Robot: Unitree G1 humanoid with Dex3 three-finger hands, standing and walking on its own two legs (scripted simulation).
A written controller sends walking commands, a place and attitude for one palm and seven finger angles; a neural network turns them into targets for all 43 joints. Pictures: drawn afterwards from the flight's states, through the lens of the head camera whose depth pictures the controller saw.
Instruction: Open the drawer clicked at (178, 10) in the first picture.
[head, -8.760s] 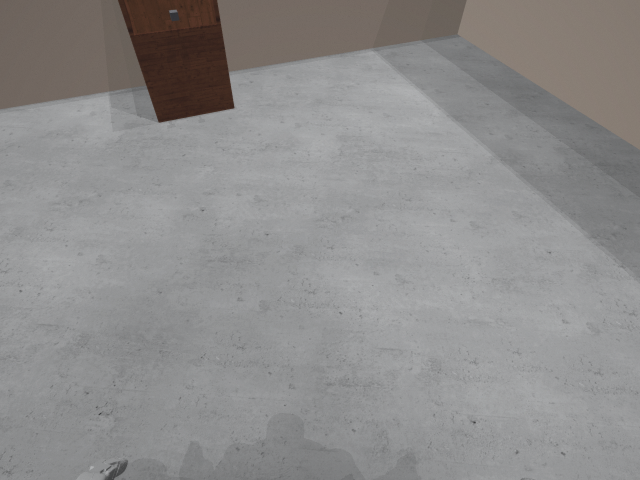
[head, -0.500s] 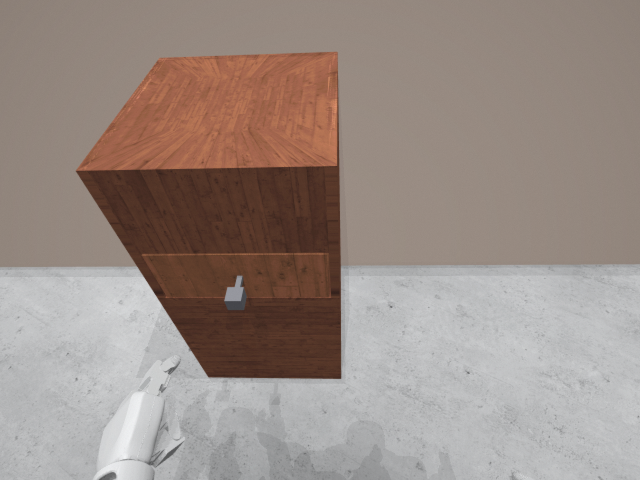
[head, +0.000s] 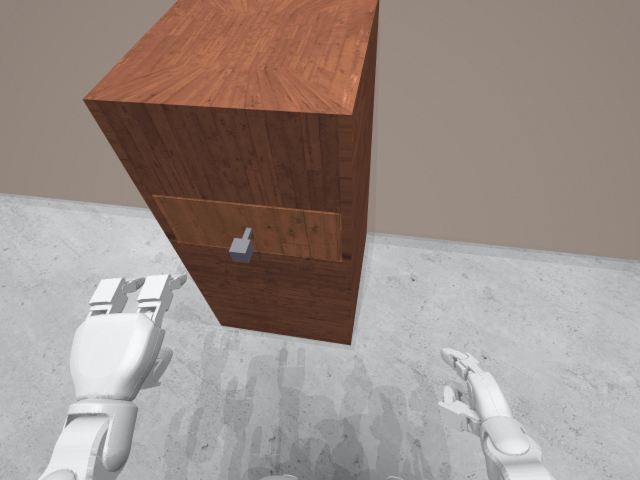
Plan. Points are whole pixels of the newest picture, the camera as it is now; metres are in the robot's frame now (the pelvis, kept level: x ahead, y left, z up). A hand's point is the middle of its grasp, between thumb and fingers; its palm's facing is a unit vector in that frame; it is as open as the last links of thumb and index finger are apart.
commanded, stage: raise the hand with hooked fingers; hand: left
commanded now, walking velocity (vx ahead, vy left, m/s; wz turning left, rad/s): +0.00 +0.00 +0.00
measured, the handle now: (244, 243) +0.54 +0.27 -0.16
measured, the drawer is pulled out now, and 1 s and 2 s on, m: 0.00 0.00 0.00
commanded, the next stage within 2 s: move the hooked fingers above the handle in 1.18 s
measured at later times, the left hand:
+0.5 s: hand (156, 297) +0.28 +0.24 +0.09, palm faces +0.13 -0.09 -0.99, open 13.2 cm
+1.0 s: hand (130, 245) +0.33 +0.28 +0.12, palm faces -0.01 -0.09 -1.00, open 13.8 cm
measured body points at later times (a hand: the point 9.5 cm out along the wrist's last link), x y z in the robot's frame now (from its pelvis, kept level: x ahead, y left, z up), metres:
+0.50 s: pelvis -0.02 +0.03 +0.04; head +0.00 -0.01 +0.48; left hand +0.27 +0.24 +0.14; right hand +0.14 -0.25 -0.07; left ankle -0.03 +0.15 -0.68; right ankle +0.01 -0.04 -0.68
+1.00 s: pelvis +0.00 +0.07 +0.05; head +0.02 +0.05 +0.50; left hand +0.32 +0.28 +0.17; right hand +0.16 -0.15 -0.06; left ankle -0.03 +0.15 -0.68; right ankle +0.01 -0.04 -0.68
